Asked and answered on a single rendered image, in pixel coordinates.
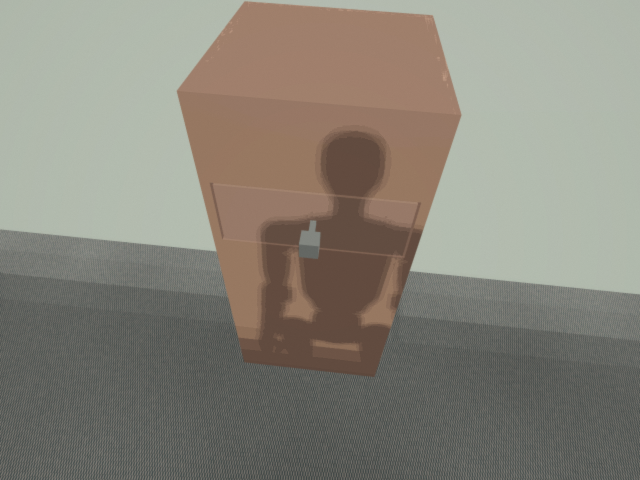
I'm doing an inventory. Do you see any handle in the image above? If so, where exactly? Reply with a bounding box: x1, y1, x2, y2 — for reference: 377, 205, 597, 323
299, 220, 321, 259

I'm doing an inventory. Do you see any cabinet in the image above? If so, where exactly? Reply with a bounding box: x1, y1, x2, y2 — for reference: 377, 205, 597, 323
177, 1, 461, 377

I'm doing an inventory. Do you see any drawer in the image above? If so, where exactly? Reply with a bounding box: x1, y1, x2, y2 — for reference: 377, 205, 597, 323
213, 183, 418, 256

